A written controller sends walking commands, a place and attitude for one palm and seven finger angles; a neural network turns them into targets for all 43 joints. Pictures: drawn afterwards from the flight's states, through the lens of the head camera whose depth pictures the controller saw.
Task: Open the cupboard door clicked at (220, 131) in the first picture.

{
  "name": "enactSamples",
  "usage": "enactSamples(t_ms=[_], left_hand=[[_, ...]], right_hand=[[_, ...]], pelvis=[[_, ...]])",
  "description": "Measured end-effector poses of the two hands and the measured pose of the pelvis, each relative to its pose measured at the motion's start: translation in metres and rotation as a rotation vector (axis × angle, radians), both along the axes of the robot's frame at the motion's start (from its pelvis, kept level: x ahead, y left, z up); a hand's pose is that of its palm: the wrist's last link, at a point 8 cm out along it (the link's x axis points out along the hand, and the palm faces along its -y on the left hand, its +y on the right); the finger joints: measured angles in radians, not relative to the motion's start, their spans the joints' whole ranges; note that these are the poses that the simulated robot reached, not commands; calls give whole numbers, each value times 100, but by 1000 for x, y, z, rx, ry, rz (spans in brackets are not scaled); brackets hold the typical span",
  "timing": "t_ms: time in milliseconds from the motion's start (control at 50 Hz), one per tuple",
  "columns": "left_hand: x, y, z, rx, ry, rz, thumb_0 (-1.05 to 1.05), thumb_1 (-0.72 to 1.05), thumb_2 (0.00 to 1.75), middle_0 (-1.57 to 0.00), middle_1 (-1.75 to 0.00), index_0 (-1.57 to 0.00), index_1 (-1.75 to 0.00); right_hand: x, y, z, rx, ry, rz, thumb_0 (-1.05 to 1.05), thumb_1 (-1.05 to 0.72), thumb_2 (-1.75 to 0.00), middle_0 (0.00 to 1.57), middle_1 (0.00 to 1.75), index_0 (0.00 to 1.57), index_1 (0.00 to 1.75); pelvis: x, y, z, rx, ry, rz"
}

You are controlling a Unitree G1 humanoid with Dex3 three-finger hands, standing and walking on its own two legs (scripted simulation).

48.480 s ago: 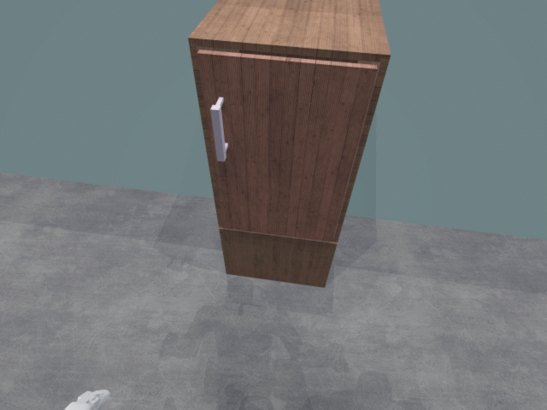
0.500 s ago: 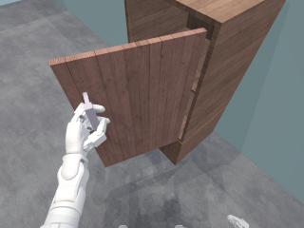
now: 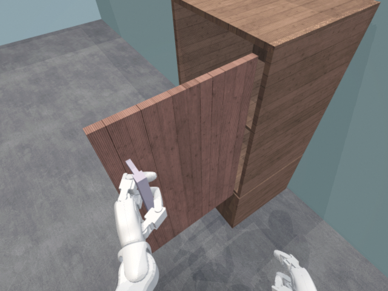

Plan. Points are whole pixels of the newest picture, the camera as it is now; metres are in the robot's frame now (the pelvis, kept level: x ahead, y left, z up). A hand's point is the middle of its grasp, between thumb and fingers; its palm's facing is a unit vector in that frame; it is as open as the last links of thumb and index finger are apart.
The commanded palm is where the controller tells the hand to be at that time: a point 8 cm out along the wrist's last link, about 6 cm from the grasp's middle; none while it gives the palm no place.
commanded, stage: open thumb and fingers to let go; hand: left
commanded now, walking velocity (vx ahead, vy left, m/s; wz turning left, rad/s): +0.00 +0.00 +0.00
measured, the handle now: (142, 189) +0.32 +0.12 +0.05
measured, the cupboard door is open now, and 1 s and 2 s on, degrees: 92 91 96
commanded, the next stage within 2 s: slide the hand sideways off the handle in 0.92 s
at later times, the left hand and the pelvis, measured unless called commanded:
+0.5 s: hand (161, 213) +0.26 +0.07 +0.06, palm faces +0.31 -0.95 +0.00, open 10.1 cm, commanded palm +0.22 +0.12 +0.05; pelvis -0.02 +0.00 -0.01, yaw +1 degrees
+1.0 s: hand (158, 209) +0.27 +0.08 +0.06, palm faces +0.23 -0.97 -0.01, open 15.1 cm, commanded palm +0.22 +0.11 +0.05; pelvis -0.03 +0.04 -0.01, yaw +0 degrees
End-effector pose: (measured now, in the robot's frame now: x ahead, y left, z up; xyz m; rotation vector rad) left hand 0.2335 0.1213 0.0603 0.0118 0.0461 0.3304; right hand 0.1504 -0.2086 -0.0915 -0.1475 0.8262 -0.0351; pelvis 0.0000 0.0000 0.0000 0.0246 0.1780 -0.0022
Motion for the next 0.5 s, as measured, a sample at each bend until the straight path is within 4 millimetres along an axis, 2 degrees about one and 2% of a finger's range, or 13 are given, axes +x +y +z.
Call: enactSamples(t_ms=[140, 260, 360, 500], left_hand=[[-11, -15, -1, 16, -12, -35, 2, 72, 77, -33, -132, -36, -133], [-8, -11, -4, 5, -33, 10, 1, 64, 77, -37, -133, -37, -133], [-10, -8, -3, 4, -35, 14, 1, 46, 70, -37, -131, -38, -130], [-10, -5, -4, -1, -45, -12, 1, 7, 54, -36, -126, -36, -126]], right_hand=[[-11, -25, -7, -36, 8, -11, 1, -91, -90, 20, 30, 20, 30], [-10, -30, -13, -50, 8, -7, 1, -91, -90, 20, 30, 20, 30], [-6, -22, -11, -35, -15, 1, 1, -91, -90, 20, 30, 20, 30], [-3, -5, -7, -26, -38, 16, 1, -91, -90, 20, 30, 20, 30]], pelvis=[[-3, -8, -2, 5, 2, 15], [-10, -10, -6, 10, 14, 18], [-13, -8, -6, 10, 8, 21], [-19, 0, -6, 1, 2, 21]])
